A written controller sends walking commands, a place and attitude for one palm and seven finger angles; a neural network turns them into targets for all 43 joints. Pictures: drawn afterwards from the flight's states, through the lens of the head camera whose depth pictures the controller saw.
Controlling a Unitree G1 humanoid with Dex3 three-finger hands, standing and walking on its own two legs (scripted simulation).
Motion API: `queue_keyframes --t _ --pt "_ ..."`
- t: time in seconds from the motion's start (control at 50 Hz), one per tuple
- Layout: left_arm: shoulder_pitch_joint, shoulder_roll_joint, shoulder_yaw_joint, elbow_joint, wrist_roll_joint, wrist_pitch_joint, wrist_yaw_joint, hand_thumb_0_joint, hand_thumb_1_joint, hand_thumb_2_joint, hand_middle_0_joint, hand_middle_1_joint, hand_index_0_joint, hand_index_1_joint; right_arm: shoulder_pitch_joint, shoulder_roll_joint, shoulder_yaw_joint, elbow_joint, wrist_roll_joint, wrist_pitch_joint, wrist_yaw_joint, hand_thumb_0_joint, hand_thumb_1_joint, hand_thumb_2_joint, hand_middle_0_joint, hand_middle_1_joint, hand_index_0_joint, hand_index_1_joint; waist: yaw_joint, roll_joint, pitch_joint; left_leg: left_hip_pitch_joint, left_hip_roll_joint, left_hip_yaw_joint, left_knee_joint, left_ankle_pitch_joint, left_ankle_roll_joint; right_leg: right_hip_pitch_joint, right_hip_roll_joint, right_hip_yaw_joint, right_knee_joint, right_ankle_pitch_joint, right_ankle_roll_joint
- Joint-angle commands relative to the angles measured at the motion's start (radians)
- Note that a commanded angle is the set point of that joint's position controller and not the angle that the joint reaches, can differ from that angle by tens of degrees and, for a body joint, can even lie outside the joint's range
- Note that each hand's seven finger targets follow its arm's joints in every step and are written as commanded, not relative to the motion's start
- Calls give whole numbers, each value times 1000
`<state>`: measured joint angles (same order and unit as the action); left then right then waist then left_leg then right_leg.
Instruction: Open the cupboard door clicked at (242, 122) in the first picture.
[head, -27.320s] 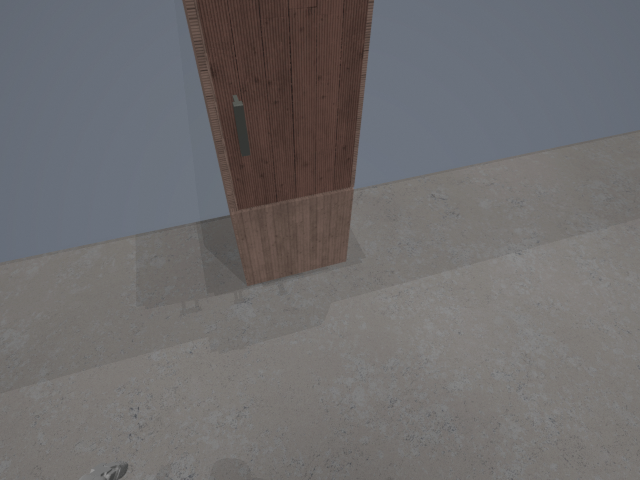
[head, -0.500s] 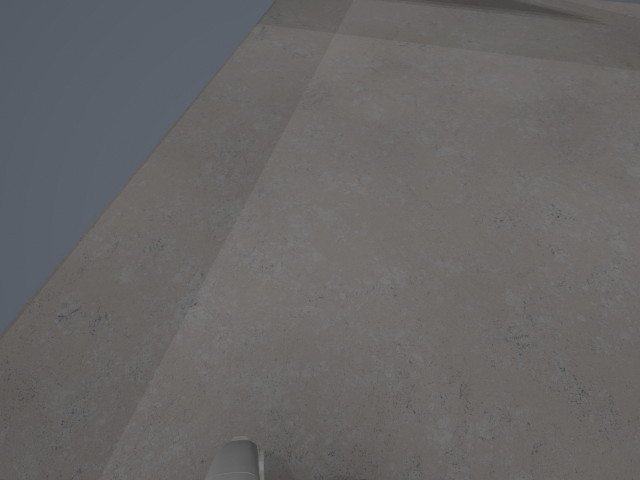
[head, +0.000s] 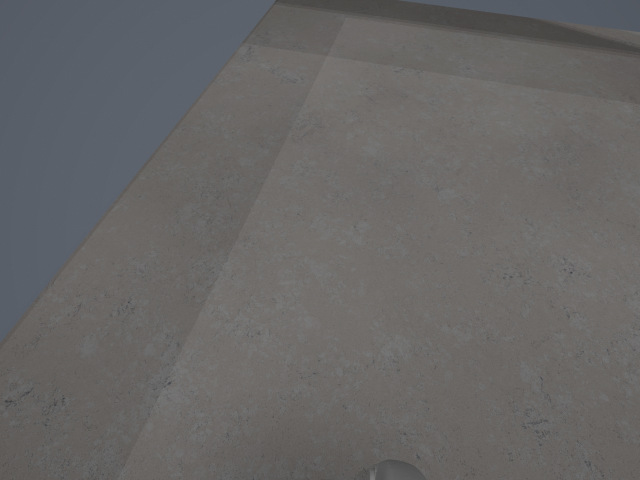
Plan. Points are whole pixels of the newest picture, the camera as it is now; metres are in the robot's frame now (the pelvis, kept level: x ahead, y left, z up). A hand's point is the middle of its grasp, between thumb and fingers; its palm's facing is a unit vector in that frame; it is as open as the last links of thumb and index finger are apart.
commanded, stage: walk to a spot facing it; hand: left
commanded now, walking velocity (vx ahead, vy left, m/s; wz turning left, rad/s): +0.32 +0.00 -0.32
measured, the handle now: out of the picture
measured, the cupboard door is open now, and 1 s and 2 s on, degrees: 45 45 45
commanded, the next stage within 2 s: turn to face it in 0.08 s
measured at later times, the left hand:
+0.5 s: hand (284, 343) +0.33 +0.09 -0.15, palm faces +0.08 -0.98 -0.18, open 7.1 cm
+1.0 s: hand (245, 360) +0.30 +0.15 -0.16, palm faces +0.37 -0.88 -0.30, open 7.4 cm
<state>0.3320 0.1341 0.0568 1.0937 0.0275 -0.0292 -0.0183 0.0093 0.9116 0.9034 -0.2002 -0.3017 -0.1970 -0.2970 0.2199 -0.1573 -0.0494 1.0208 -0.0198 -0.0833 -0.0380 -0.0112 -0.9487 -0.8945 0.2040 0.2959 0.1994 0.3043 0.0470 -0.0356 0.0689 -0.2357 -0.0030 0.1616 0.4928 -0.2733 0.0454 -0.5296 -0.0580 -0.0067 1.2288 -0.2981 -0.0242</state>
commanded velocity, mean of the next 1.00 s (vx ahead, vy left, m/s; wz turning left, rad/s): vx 0.04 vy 0.00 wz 0.46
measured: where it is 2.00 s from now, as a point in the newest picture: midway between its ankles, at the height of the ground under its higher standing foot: (383, 435)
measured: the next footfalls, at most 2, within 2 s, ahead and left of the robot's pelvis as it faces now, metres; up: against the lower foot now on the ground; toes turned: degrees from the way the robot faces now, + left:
right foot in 0.24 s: +0.26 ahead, -0.16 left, +0.00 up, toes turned -10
left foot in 0.68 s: +0.33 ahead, +0.06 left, +0.00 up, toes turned +19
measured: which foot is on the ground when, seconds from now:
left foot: down 0.00-0.24, up 0.26-0.66, down 0.68-1.00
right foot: up 0.00-0.22, down 0.24-0.68, up 0.70-1.00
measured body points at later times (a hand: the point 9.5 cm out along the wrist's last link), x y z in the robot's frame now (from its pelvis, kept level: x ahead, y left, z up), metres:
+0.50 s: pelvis +0.22 -0.08 +0.01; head +0.25 -0.08 +0.45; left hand +0.33 +0.15 -0.13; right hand +0.23 -0.30 -0.15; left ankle +0.23 +0.07 -0.66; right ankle +0.23 -0.15 -0.73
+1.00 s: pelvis +0.29 -0.10 +0.00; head +0.34 -0.08 +0.44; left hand +0.28 +0.20 -0.13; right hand +0.46 -0.31 -0.15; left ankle +0.29 +0.05 -0.73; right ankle +0.33 -0.23 -0.71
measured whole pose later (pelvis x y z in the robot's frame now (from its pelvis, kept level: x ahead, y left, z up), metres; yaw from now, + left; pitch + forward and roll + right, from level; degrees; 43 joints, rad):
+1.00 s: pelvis +0.29 -0.10 +0.00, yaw +21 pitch +2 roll -1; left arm 0.15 0.26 0.08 0.89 0.01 0.04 0.00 0.01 0.91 0.90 -0.20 -0.30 -0.20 -0.30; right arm 0.17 -0.24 -0.06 0.90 -0.03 0.04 0.01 0.01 -0.91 -0.89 0.20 0.30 0.20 0.30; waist -0.01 0.03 0.08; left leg -0.41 0.02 -0.05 0.57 -0.20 -0.01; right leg -0.39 -0.04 -0.02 0.76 -0.42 0.07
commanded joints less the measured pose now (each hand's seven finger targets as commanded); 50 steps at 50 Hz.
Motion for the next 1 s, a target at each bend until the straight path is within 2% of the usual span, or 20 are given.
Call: queue_keyframes --t 0.0,0.12,0.16,0.18,0.2,0.22,0.24,0.28,0.32,0.38,0.44,0.56,0.62,0.64,0.66,0.68,0.72,0.78,0.92,0.98 --pt "-32 14 5 -81 5 -2 -13 0 900 900 -200 -300 -200 -300 159 -105 1 14 -4 -13 12 0 -900 -900 200 300 200 300 -31 123 -5 23 251 -102 -292 357 84 -22 -64 -34 -251 123 15" --pt "-219 72 1 -128 -3 6 -25 0 900 900 -200 -300 -200 -300 245 -144 10 54 -13 8 13 0 -900 -900 200 300 200 300 -68 157 51 82 277 -43 -253 422 60 75 -11 -105 -525 182 -18" --pt "-186 104 0 -123 -3 -1 -21 0 900 900 -200 -300 -200 -300 252 -163 10 65 -11 18 13 0 -900 -900 200 300 200 300 -39 149 23 109 282 -32 -136 585 45 191 27 -127 -588 133 -40" --pt "-89 123 3 -93 -2 -10 -16 0 900 900 -200 -300 -200 -300 245 -162 14 67 -5 20 12 0 -900 -900 200 300 200 300 9 126 -30 93 250 -29 -9 665 27 341 52 -139 -658 183 -47" --pt "54 181 17 -49 0 -26 -6 0 900 900 -200 -300 -200 -300 233 -150 16 64 8 18 16 0 -900 -900 200 300 200 300 71 70 -119 -51 208 -24 180 589 -5 609 -7 -69 -678 305 -68" --pt "195 294 48 -13 3 -38 12 0 900 900 -200 -300 -200 -300 285 -105 19 52 26 15 18 0 -900 -900 200 300 200 300 100 -169 -297 -258 68 31 507 98 -55 881 -307 253 -712 549 -164" --pt "212 336 42 -11 -17 -36 16 0 900 900 -200 -300 -200 -300 276 -101 13 35 33 23 8 0 -900 -900 200 300 200 300 89 -205 -362 -310 29 -68 768 -408 -65 871 -477 378 -798 748 -252" --pt "53 260 22 -65 -19 -22 37 0 900 900 -200 -300 -200 -300 171 -86 9 21 24 43 7 0 -900 -900 200 300 200 300 42 -115 -226 -363 103 -177 832 -266 -62 656 -395 221 -816 775 -206" --pt "-60 189 2 -101 -18 -28 42 0 900 900 -200 -300 -200 -300 175 -52 13 36 16 71 15 0 -900 -900 200 300 200 300 -31 -70 -125 -295 135 -177 745 -173 -73 429 -337 35 -875 719 -145" --pt "-142 158 -1 -131 -14 -30 42 0 900 900 -200 -300 -200 -300 225 -20 13 51 9 107 29 0 -900 -900 200 300 200 300 -92 -83 -81 -226 123 -122 641 -89 -94 284 -282 -109 -927 624 -106" --pt "-162 134 14 -155 -10 -27 43 0 900 900 -200 -300 -200 -300 189 -16 1 19 4 120 39 0 -900 -900 200 300 200 300 -103 -99 -58 -250 118 -89 561 -37 -103 275 -268 -169 -931 536 -92" --pt "-139 185 40 -172 0 -8 47 0 900 900 -200 -300 -200 -300 14 -46 -9 -96 0 109 56 0 -900 -900 200 300 200 300 -54 -96 -53 -231 104 -50 283 -82 -83 380 -331 -172 -810 525 -92" --pt "-142 217 48 -195 -10 2 39 0 900 900 -200 -300 -200 -300 83 -121 -24 -113 -10 103 56 0 -900 -900 200 300 200 300 -107 -4 -119 -13 54 -31 75 97 -54 341 -291 -227 -565 520 -26" --pt "-147 187 47 -226 -18 10 35 0 900 900 -200 -300 -200 -300 161 -214 -46 -112 -18 93 51 0 -900 -900 200 300 200 300 -145 218 -179 126 225 -293 -35 429 44 176 -185 -257 -344 219 49" --pt "-206 146 23 -284 -24 17 32 0 900 900 -200 -300 -200 -300 203 -312 -61 -118 -16 93 41 0 -900 -900 200 300 200 300 -164 423 -173 186 452 -620 -107 793 197 -42 -44 -177 -91 -408 102" --pt "-242 174 25 -305 -7 29 37 0 900 900 -200 -300 -200 -300 205 -316 -60 -111 -10 95 30 0 -900 -900 200 300 200 300 -160 239 -203 174 474 -633 -115 603 226 -76 -39 -34 15 -385 88" --pt "-247 168 34 -283 -7 33 38 0 900 900 -200 -300 -200 -300 91 -297 -56 -152 -9 89 16 0 -900 -900 200 300 200 300 -117 268 -189 90 384 -550 -128 402 171 -116 -52 29 54 -244 95" --pt "-176 167 36 -251 -8 46 24 0 900 900 -200 -300 -200 -300 -14 -264 -43 -186 -9 80 17 0 -900 -900 200 300 200 300 -60 185 -169 26 274 -387 -132 339 112 -34 -39 10 -69 -131 101" --pt "-155 169 28 -273 -14 51 25 0 900 900 -200 -300 -200 -300 -49 -301 -70 -193 -10 105 33 0 -900 -900 200 300 200 300 -64 209 -157 -47 219 -435 -120 186 98 161 37 -45 -450 -143 92" --pt "-27 215 41 -250 -13 35 31 0 900 900 -200 -300 -200 -300 -117 -271 -72 -219 2 118 37 0 -900 -900 200 300 200 300 1 134 -165 -204 133 -395 3 66 28 411 17 -38 -781 18 77"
